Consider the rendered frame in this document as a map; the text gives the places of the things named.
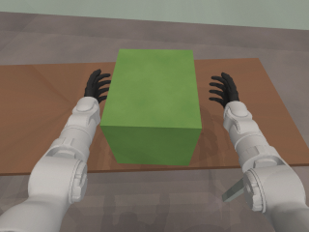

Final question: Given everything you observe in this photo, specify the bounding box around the robot right hand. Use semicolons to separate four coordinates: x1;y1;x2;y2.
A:
209;72;239;109

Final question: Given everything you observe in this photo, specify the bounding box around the table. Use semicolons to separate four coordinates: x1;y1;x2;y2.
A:
0;58;309;202

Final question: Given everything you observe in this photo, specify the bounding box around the robot left hand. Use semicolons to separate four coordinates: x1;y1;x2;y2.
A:
84;69;111;104

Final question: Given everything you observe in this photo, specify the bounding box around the right robot forearm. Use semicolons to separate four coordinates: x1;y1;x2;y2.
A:
223;101;306;203

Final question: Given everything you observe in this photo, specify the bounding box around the left robot forearm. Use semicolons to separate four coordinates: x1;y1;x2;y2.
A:
28;97;100;195

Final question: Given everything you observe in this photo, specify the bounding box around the left robot upper arm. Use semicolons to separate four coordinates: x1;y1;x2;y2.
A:
0;156;88;232

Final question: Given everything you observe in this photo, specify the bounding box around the carton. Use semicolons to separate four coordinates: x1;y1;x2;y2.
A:
99;48;202;166

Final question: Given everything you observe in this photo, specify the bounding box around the right robot upper arm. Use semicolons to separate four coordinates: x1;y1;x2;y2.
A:
242;164;309;232

